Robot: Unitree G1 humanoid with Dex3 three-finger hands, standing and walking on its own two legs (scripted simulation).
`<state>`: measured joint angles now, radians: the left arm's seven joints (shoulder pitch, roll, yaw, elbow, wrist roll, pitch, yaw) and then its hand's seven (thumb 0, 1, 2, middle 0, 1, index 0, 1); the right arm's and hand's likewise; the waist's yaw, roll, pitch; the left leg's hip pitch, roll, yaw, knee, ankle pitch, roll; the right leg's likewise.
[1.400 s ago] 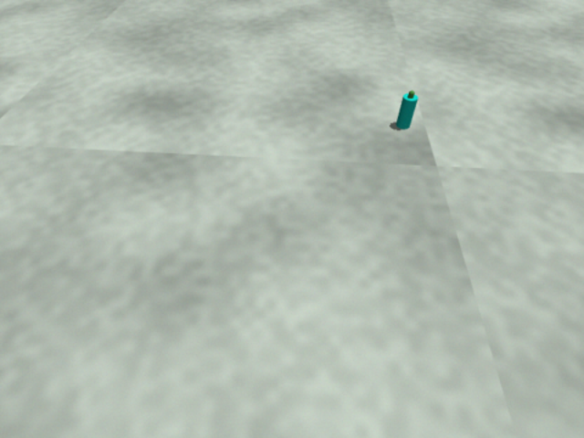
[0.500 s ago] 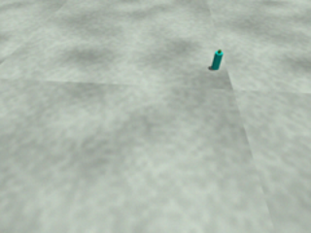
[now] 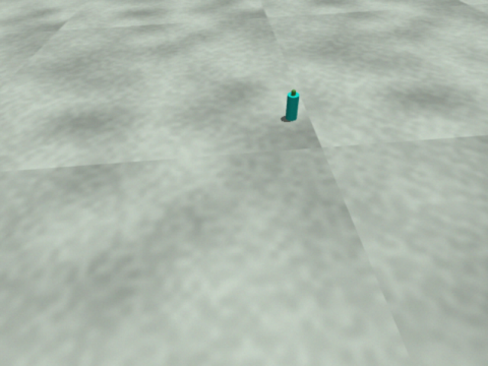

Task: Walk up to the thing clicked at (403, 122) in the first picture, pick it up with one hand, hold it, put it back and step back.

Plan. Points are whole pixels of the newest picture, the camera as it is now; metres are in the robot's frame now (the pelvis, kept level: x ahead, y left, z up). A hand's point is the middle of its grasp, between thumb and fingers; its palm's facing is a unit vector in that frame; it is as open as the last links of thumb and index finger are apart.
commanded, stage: walk up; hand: left
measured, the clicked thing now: (292, 104) +1.90 -0.28 -0.66
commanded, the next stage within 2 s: none
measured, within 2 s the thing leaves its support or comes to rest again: neither
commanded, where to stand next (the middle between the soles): +1.53 -0.38 m, yaw -15 degrees
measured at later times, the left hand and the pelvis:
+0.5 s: hand (158, 310) +0.28 +0.21 -0.16, palm faces -0.10 -0.94 -0.31, open 7.4 cm; pelvis +0.25 -0.06 -0.01, yaw -8 degrees
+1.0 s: hand (227, 153) +0.75 +0.08 -0.13, palm faces -0.30 -0.87 -0.39, open 7.4 cm; pelvis +0.54 -0.14 -0.02, yaw -14 degrees
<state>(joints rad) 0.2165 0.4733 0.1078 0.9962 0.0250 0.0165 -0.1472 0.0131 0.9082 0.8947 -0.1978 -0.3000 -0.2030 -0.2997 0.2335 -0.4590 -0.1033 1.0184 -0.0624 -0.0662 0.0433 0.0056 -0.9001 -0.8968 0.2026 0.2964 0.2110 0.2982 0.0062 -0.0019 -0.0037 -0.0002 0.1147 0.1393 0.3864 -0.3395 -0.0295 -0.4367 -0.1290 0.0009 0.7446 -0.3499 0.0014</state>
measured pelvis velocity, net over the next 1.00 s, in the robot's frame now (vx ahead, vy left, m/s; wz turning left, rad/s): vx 0.54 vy -0.14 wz -0.25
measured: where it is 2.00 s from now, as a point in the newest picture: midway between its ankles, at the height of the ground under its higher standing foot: (302, 219)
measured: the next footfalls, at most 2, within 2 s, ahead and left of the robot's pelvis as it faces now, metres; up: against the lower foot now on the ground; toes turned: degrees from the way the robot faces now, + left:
right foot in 0.06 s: +0.14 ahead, -0.18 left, +0.00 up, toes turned -8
left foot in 0.50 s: +0.45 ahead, +0.04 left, +0.00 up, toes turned -2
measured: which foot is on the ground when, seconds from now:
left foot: down 0.00-0.08, up 0.10-0.48, down 0.50-1.00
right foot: up 0.00-0.04, down 0.06-0.54, up 0.56-0.96, down 0.98-1.00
